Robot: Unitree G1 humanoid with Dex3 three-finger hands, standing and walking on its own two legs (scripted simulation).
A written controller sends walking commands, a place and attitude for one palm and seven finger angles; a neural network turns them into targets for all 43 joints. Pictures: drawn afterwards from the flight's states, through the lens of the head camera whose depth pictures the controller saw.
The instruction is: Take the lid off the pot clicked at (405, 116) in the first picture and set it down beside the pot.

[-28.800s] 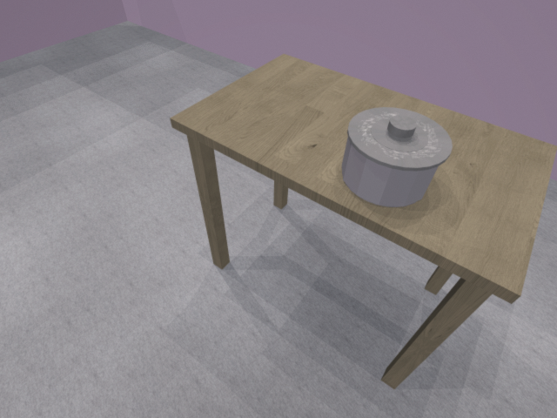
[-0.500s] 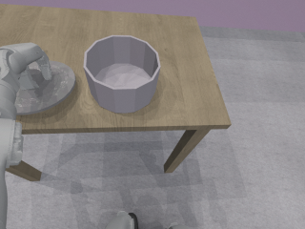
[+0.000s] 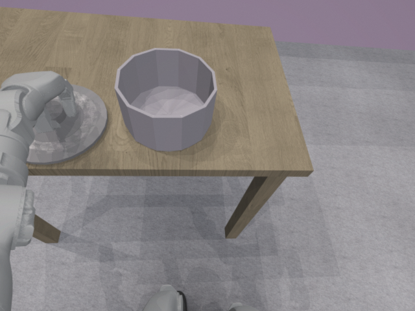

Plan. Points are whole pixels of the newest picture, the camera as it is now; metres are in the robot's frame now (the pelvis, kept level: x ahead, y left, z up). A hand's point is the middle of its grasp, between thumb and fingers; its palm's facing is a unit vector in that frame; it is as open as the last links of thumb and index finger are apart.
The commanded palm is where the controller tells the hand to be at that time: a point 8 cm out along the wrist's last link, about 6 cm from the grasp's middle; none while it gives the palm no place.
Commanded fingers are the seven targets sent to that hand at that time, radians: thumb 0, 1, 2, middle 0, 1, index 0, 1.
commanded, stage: open the fingers wide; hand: left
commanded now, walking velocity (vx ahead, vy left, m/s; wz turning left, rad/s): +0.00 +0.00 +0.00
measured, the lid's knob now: (50, 113) +0.51 +0.30 +0.03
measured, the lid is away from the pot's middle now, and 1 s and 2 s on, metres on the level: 0.24 0.24 0.24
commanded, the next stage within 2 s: raise the empty hand in 0.82 s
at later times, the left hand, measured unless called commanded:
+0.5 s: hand (45, 112) +0.48 +0.29 +0.07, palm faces -0.46 -0.10 -0.88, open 9.3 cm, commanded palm +0.51 +0.29 +0.13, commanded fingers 0.00 -0.02 0.66 -0.35 -0.85 -0.35 -0.85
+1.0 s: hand (37, 110) +0.48 +0.30 +0.07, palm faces -0.42 -0.09 -0.90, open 11.0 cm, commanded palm +0.51 +0.29 +0.14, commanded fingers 0.00 0.00 0.62 -0.34 -0.88 -0.34 -0.88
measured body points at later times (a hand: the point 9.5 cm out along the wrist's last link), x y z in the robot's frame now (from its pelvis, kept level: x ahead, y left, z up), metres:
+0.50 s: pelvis +0.01 -0.02 +0.00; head +0.10 +0.00 +0.44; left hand +0.50 +0.29 +0.12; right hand +0.02 -0.30 -0.11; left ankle +0.07 +0.04 -0.70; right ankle -0.03 -0.15 -0.70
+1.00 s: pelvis +0.01 -0.01 +0.00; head +0.11 +0.02 +0.44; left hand +0.49 +0.30 +0.12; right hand +0.03 -0.29 -0.11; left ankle +0.07 +0.04 -0.70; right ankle -0.03 -0.15 -0.70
